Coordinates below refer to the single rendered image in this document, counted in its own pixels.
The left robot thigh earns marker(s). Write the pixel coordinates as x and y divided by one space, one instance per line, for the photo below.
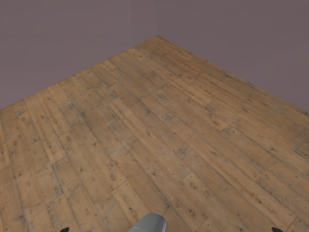
150 222

